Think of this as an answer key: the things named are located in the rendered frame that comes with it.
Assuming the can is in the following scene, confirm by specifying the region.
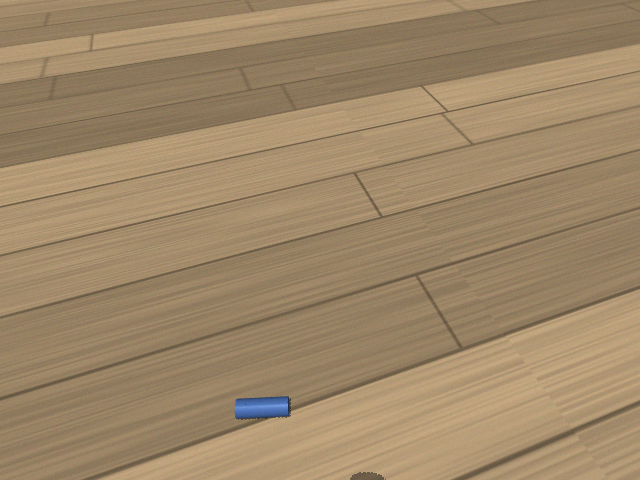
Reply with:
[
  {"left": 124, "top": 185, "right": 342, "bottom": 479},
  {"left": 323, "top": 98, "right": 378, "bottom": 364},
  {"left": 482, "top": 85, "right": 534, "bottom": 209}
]
[{"left": 235, "top": 396, "right": 289, "bottom": 419}]

